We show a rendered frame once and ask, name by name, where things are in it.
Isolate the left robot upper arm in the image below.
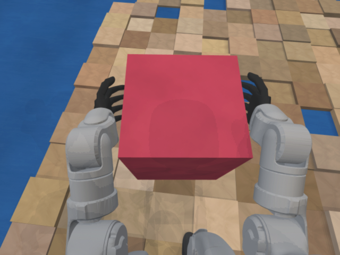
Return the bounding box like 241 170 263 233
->
66 220 128 255

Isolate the carton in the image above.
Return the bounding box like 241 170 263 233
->
118 54 253 180

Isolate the right robot foot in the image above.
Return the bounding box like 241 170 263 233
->
182 232 193 255

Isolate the robot right hand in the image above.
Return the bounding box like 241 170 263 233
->
241 72 271 124

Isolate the right robot upper arm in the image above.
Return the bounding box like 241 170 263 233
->
242 214 319 255

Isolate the robot left hand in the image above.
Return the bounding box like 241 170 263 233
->
94 76 125 122

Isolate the robot left forearm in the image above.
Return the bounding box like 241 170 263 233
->
65 108 119 255

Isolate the robot right forearm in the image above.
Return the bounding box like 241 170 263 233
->
249 104 312 253

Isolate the robot right thigh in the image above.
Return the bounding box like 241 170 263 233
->
189 232 236 255

